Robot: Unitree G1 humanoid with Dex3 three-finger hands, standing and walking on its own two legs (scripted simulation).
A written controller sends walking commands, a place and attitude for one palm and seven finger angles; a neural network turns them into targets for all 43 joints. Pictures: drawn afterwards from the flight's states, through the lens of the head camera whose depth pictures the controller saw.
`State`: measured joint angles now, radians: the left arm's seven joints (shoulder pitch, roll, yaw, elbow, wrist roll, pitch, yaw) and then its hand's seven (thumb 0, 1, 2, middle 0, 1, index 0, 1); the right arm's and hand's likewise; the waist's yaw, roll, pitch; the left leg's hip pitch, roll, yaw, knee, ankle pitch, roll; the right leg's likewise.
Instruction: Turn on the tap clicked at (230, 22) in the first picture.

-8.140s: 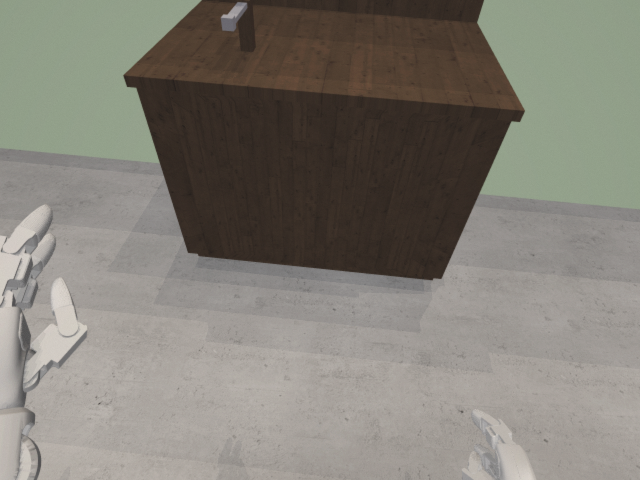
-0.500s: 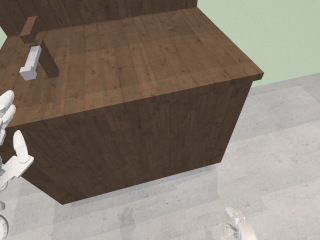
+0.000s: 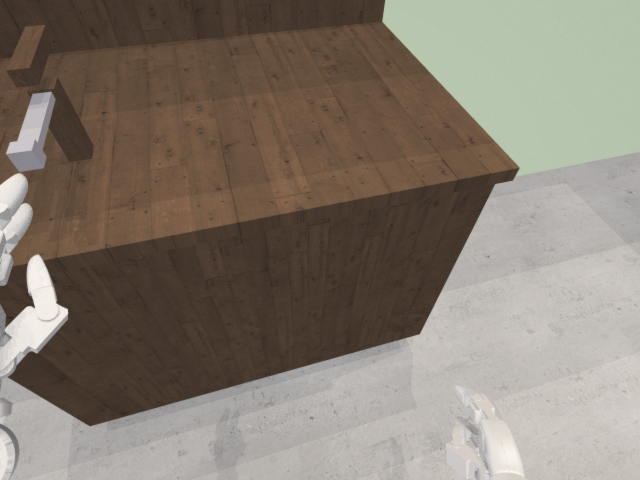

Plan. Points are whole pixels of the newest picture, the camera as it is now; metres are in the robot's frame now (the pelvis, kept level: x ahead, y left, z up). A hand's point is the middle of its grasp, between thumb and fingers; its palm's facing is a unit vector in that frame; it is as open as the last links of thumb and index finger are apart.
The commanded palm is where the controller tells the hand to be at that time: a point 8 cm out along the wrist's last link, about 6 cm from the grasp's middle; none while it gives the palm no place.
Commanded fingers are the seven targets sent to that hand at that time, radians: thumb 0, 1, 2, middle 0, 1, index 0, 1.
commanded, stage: come to a stop and stand still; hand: left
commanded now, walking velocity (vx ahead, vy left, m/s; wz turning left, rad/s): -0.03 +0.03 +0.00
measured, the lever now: (27, 155) +0.44 +0.40 +0.16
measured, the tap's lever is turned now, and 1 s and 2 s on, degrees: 0 0 0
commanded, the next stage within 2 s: look again from close up in 1.10 s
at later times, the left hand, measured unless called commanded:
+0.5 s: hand (57, 367) +0.18 +0.23 +0.17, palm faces +0.40 -0.84 -0.36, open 7.4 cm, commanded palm +0.12 +0.27 +0.18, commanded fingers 0.00 0.90 0.90 -0.20 -0.30 -0.20 -0.30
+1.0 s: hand (38, 358) +0.18 +0.25 +0.16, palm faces +0.40 -0.85 -0.35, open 7.4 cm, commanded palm +0.13 +0.29 +0.18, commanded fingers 0.00 0.90 0.90 -0.20 -0.30 -0.20 -0.30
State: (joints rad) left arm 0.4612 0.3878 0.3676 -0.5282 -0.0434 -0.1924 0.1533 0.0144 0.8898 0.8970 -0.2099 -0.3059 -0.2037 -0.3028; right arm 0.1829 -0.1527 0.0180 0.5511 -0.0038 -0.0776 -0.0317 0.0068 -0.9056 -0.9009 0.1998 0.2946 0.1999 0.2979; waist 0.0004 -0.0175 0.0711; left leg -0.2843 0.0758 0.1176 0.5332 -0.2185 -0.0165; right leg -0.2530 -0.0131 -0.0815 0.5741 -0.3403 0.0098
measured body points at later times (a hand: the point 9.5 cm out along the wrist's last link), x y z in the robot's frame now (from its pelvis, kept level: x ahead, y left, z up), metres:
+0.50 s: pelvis -0.03 -0.01 +0.00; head -0.03 -0.01 +0.45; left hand +0.15 +0.27 +0.19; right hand +0.12 -0.25 -0.08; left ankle +0.00 +0.11 -0.73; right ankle +0.01 -0.10 -0.73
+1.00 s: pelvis -0.03 +0.01 +0.01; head -0.02 +0.02 +0.46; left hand +0.16 +0.29 +0.18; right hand +0.14 -0.21 -0.08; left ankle +0.00 +0.11 -0.73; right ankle +0.01 -0.10 -0.73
